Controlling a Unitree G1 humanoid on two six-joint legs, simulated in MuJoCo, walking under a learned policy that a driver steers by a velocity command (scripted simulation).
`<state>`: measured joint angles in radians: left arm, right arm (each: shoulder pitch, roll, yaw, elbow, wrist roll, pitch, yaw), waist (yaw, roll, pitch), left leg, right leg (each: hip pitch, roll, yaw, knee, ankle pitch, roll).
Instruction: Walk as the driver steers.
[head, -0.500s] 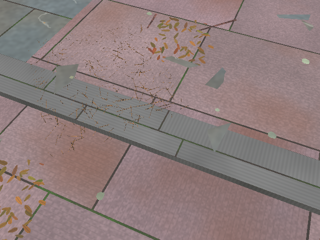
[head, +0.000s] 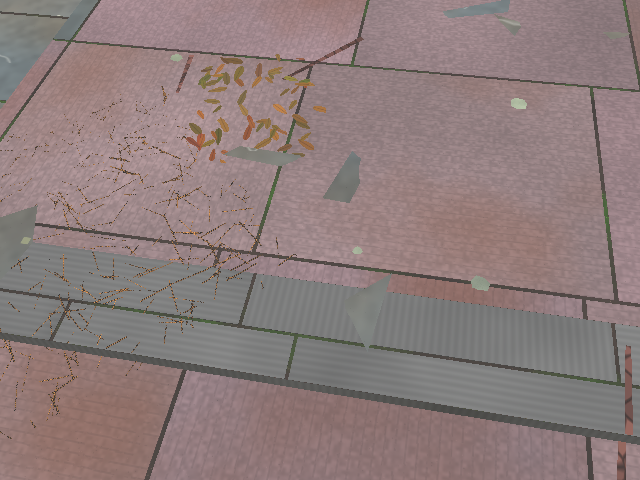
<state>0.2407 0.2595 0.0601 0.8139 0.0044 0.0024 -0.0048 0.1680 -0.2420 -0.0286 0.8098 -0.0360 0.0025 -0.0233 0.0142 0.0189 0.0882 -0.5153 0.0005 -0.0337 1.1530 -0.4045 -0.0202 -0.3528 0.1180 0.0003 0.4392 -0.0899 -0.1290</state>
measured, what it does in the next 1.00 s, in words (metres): walks ahead, turning right: left foot, then right foot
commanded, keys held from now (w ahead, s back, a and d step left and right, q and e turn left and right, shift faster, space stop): e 0.28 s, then w+e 0.26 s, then w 0.30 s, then w+q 0.16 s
